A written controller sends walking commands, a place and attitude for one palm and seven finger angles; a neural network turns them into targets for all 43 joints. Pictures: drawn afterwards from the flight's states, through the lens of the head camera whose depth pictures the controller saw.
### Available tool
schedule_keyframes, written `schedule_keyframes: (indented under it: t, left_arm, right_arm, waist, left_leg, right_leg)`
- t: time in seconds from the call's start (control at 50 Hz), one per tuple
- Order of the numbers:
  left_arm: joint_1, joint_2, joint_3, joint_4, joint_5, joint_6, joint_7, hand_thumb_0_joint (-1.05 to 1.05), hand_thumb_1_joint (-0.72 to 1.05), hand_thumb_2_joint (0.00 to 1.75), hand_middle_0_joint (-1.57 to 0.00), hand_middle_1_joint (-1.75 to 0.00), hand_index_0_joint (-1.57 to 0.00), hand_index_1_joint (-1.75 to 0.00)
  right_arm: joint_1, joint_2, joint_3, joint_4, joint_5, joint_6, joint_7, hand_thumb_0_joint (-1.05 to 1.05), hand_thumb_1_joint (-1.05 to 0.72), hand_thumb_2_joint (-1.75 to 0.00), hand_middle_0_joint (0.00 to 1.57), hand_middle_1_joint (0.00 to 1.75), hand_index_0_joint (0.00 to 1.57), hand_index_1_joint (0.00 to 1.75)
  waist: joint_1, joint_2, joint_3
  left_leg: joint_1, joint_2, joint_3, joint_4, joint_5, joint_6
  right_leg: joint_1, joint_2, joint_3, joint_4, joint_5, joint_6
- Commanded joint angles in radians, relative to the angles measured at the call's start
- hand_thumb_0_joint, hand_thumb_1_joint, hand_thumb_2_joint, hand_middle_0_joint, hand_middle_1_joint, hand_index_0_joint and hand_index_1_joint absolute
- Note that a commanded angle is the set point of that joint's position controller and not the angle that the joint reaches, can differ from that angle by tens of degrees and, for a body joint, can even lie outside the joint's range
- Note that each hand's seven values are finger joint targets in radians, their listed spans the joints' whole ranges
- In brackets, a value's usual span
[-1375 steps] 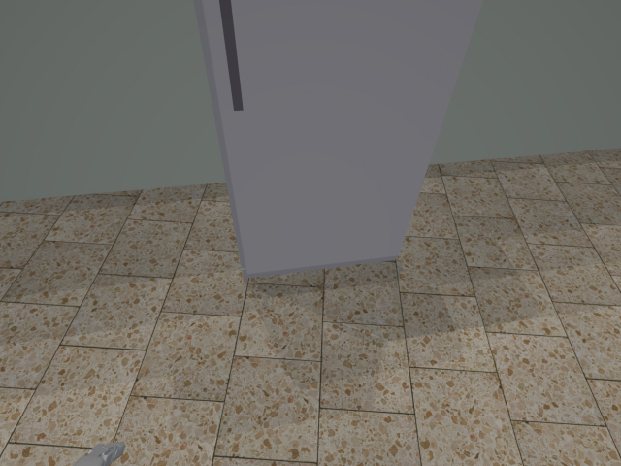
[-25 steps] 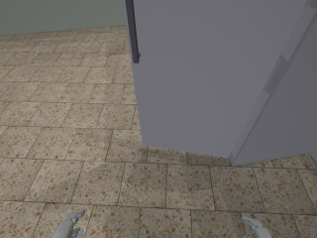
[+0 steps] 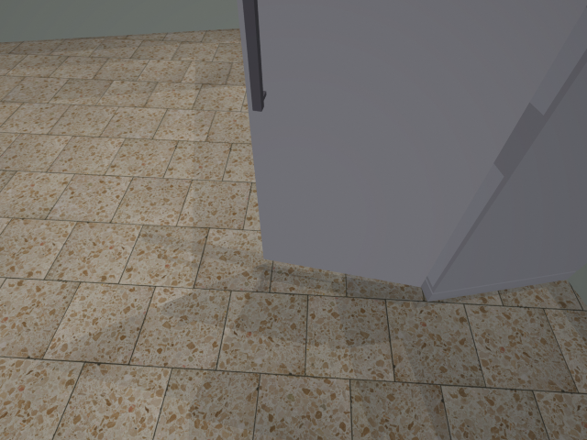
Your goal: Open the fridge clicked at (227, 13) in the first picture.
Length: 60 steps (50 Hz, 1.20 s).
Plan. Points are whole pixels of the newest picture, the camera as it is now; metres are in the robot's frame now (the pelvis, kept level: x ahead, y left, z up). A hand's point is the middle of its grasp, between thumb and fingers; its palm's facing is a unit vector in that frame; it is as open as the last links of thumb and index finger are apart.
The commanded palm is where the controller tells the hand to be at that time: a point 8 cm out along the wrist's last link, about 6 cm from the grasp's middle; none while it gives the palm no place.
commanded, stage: let the arm hang, fingers relaxed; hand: left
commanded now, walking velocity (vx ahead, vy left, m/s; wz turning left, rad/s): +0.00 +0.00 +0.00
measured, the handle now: out of the picture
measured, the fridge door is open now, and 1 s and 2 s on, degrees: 69 69 69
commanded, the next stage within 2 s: look to check the result in 0.38 s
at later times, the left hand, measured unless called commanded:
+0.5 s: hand out of the picture +0.05 +0.17 -0.18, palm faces -0.05 -0.98 -0.19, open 7.4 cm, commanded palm none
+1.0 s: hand out of the picture +0.05 +0.16 -0.18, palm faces -0.04 -0.98 -0.18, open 7.4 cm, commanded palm none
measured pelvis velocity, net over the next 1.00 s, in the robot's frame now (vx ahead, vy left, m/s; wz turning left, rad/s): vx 0.04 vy -0.01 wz -0.02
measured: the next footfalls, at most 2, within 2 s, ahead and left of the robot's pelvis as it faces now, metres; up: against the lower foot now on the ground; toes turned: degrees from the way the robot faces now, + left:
none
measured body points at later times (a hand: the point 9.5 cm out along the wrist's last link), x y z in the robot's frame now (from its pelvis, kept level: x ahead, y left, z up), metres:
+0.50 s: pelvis +0.03 +0.00 +0.00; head +0.05 +0.00 +0.45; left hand +0.05 +0.23 -0.16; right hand +0.03 -0.23 -0.16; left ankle +0.05 +0.08 -0.74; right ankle +0.01 -0.13 -0.74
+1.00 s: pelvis +0.04 -0.01 +0.00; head +0.06 +0.00 +0.45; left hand +0.05 +0.21 -0.16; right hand +0.04 -0.23 -0.16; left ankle +0.05 +0.08 -0.74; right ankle +0.01 -0.13 -0.74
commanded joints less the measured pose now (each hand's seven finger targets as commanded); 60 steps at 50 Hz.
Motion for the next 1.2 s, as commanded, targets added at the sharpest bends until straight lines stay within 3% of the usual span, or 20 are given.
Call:
schedule_keyframes:
  t: [0.0, 0.12, 0.3, 0.54, 0.66, 1.02, 1.16, 1.18]
  left_arm:
    - [0.020, 0.091, 0.009, -0.025, 0.001, -0.021, 0.009, 0.00, 0.90, 0.90, -0.20, -0.30, -0.20, -0.30]
    - [0.008, 0.073, 0.007, -0.014, 0.001, -0.023, 0.013, 0.00, 0.90, 0.90, -0.20, -0.30, -0.20, -0.30]
    - [-0.002, 0.063, 0.007, -0.006, -0.001, -0.025, 0.016, 0.00, 0.90, 0.90, -0.20, -0.30, -0.20, -0.30]
    - [0.012, 0.048, 0.006, 0.009, -0.004, -0.026, 0.019, 0.00, 0.90, 0.90, -0.20, -0.30, -0.20, -0.30]
    - [0.021, 0.039, 0.006, 0.019, -0.004, -0.025, 0.021, 0.00, 0.90, 0.90, -0.20, -0.30, -0.20, -0.30]
    - [0.038, 0.033, 0.005, 0.027, -0.004, -0.030, 0.022, 0.00, 0.90, 0.90, -0.20, -0.30, -0.20, -0.30]
    - [0.034, 0.033, 0.006, 0.025, -0.005, -0.029, 0.021, 0.00, 0.90, 0.90, -0.20, -0.30, -0.20, -0.30]
    - [0.042, 0.035, 0.005, 0.024, -0.004, -0.031, 0.022, 0.00, 0.90, 0.90, -0.20, -0.30, -0.20, -0.30]
  right_arm:
    - [0.033, -0.122, -0.028, -0.016, 0.000, -0.021, -0.013, 0.00, -0.90, -0.90, 0.20, 0.30, 0.20, 0.30]
    - [0.017, -0.099, -0.020, 0.008, 0.001, -0.027, -0.015, 0.00, -0.90, -0.90, 0.20, 0.30, 0.20, 0.30]
    - [0.006, -0.089, -0.015, 0.026, 0.001, -0.030, -0.018, 0.00, -0.90, -0.90, 0.20, 0.30, 0.20, 0.30]
    - [0.028, -0.083, -0.013, 0.042, 0.004, -0.033, -0.026, 0.00, -0.90, -0.90, 0.20, 0.30, 0.20, 0.30]
    - [0.037, -0.076, -0.013, 0.050, 0.005, -0.034, -0.029, 0.00, -0.90, -0.90, 0.20, 0.30, 0.20, 0.30]
    - [0.041, -0.062, -0.011, 0.061, 0.006, -0.032, -0.030, 0.00, -0.90, -0.90, 0.20, 0.30, 0.20, 0.30]
    - [0.045, -0.065, -0.010, 0.060, 0.005, -0.031, -0.031, 0.00, -0.90, -0.90, 0.20, 0.30, 0.20, 0.30]
    - [0.051, -0.068, -0.012, 0.059, 0.006, -0.032, -0.031, 0.00, -0.90, -0.90, 0.20, 0.30, 0.20, 0.30]
  waist:
    - [-0.002, -0.037, -0.024]
    - [0.001, -0.023, -0.012]
    - [0.001, 0.016, -0.020]
    - [-0.002, -0.025, -0.043]
    - [-0.003, -0.009, -0.035]
    - [-0.002, -0.018, 0.008]
    - [-0.003, -0.019, 0.010]
    - [-0.002, -0.023, -0.021]
  left_leg:
    - [0.056, 0.129, -0.166, -0.141, -0.115, -0.015]
    - [0.083, 0.130, -0.150, -0.138, -0.008, -0.019]
    - [0.110, 0.127, -0.137, -0.137, 0.045, -0.025]
    - [0.161, 0.131, -0.125, -0.123, 0.120, -0.022]
    - [0.170, 0.131, -0.119, -0.118, 0.149, -0.021]
    - [0.161, 0.127, -0.113, -0.124, 0.125, -0.026]
    - [0.158, 0.127, -0.117, -0.131, 0.109, -0.027]
    - [0.173, 0.129, -0.114, -0.121, 0.127, -0.026]
  right_leg:
    - [-0.043, -0.081, 0.094, -0.088, -0.047, -0.045]
    - [-0.031, -0.086, 0.095, -0.086, 0.028, -0.035]
    - [-0.001, -0.088, 0.096, -0.096, 0.062, -0.034]
    - [0.019, -0.088, 0.097, -0.100, 0.107, -0.033]
    - [0.023, -0.087, 0.099, -0.098, 0.126, -0.034]
    - [0.023, -0.091, 0.103, -0.124, 0.133, -0.036]
    - [0.026, -0.089, 0.104, -0.127, 0.113, -0.036]
    - [0.038, -0.089, 0.103, -0.125, 0.131, -0.037]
